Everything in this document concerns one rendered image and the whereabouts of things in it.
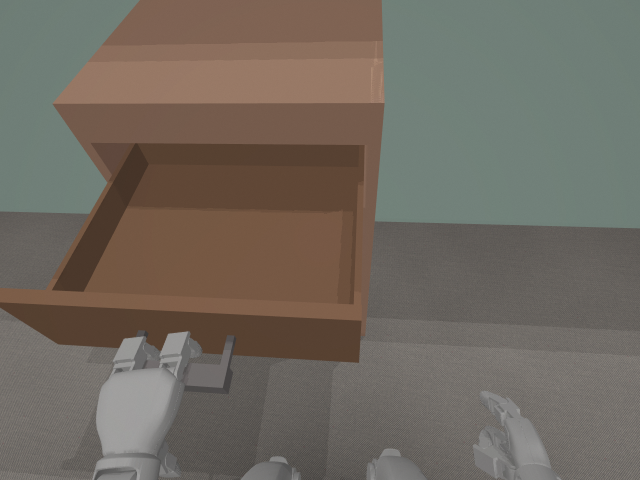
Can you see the robot left forearm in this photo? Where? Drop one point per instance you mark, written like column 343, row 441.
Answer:
column 128, row 466

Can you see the right robot shin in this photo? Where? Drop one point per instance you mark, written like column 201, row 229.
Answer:
column 390, row 452

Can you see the robot right thigh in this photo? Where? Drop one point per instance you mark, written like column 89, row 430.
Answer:
column 393, row 468

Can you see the robot left hand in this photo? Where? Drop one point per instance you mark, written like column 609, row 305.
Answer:
column 136, row 406

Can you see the drawer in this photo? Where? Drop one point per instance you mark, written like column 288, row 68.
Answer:
column 259, row 241

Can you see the cabinet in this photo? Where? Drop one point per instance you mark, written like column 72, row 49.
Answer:
column 305, row 72

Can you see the handle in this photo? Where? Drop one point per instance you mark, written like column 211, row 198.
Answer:
column 206, row 378

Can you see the robot right hand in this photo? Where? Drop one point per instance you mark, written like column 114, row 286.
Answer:
column 499, row 454

